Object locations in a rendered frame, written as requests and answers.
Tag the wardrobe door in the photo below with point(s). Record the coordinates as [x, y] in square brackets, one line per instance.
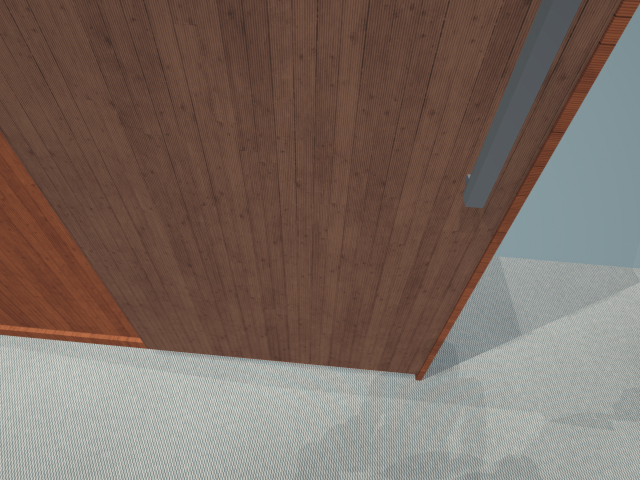
[45, 280]
[278, 179]

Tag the handle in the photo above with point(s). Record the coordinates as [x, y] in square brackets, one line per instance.
[544, 39]

